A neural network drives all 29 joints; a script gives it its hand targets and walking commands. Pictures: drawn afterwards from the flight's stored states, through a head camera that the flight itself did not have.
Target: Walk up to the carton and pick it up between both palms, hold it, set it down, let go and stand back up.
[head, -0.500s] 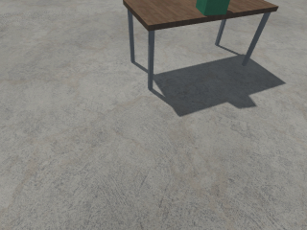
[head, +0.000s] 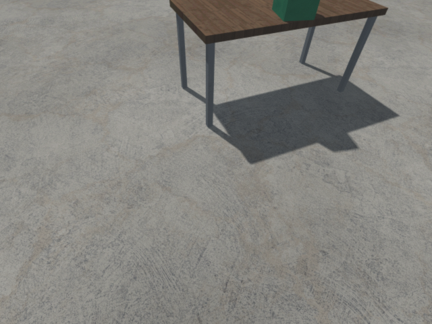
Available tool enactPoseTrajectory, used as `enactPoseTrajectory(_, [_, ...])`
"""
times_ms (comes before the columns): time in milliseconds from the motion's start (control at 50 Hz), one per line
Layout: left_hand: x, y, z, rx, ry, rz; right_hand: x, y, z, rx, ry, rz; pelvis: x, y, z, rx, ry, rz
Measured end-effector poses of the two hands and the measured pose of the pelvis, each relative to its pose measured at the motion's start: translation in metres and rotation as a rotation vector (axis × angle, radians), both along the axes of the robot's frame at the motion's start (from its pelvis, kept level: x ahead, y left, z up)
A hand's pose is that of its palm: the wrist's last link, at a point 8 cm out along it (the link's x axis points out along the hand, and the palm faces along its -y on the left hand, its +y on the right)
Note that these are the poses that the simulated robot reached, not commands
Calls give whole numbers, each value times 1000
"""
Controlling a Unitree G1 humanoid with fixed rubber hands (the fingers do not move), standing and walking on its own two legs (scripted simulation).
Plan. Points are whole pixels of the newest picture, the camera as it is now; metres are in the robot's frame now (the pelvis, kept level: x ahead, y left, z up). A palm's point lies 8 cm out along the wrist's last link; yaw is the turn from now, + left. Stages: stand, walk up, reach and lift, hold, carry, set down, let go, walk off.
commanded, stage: stand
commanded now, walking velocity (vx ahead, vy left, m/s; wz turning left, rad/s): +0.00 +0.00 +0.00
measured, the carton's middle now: out of the picture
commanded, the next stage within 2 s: walk up in 1.30 s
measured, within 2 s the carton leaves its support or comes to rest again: neither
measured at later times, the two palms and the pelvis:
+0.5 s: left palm out of the picture +0.06 +0.25 -0.12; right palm out of the picture +0.04 -0.25 -0.12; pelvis +0.00 +0.00 +0.00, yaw +0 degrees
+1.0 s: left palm out of the picture +0.05 +0.25 -0.12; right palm out of the picture +0.03 -0.25 -0.12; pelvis +0.01 +0.00 +0.00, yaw +0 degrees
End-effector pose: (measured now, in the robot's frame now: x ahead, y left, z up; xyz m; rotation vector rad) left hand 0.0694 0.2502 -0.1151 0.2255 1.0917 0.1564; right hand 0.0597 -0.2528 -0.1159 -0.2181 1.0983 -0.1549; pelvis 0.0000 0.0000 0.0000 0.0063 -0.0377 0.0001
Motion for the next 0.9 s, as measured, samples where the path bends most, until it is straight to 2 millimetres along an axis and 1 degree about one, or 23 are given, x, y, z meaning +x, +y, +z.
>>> enactPoseTrajectory(640, [-11,1,-5,5,67,4,-22,0,-5,-1,76,-38,3,2,2,0,0,-7])
enactPoseTrajectory(900, [-15,1,-7,5,92,11,-27,2,-7,2,102,-49,5,2,3,0,0,-6])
